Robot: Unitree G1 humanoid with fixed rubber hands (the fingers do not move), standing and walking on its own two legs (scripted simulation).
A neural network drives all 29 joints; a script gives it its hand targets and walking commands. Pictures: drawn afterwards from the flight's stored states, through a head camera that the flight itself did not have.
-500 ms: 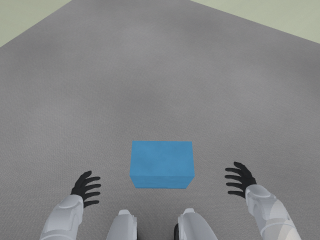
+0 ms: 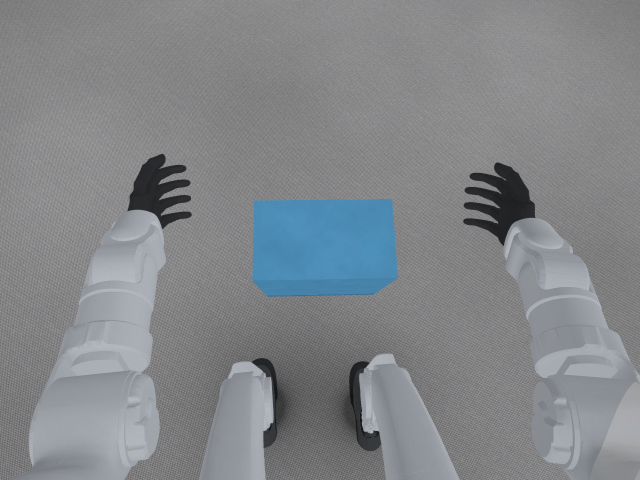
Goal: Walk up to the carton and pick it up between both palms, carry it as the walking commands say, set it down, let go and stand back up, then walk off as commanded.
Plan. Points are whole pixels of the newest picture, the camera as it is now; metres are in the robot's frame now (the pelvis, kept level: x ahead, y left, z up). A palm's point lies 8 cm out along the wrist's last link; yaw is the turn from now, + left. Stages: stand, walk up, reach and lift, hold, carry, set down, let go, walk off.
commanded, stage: reach and lift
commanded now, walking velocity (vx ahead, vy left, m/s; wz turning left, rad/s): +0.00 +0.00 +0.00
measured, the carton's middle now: (322, 254) +0.48 -0.03 -0.51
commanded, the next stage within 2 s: none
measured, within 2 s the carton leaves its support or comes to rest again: neither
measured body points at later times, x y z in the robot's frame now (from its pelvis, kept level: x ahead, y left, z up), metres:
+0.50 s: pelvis +0.02 -0.01 -0.02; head +0.34 -0.02 +0.31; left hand +0.54 +0.19 -0.13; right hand +0.51 -0.27 -0.13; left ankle +0.10 +0.14 -0.62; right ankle +0.07 -0.12 -0.62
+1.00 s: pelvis -0.04 +0.01 -0.14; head +0.34 +0.00 +0.08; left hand +0.53 +0.19 -0.31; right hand +0.50 -0.25 -0.30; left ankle +0.10 +0.14 -0.62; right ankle +0.07 -0.12 -0.62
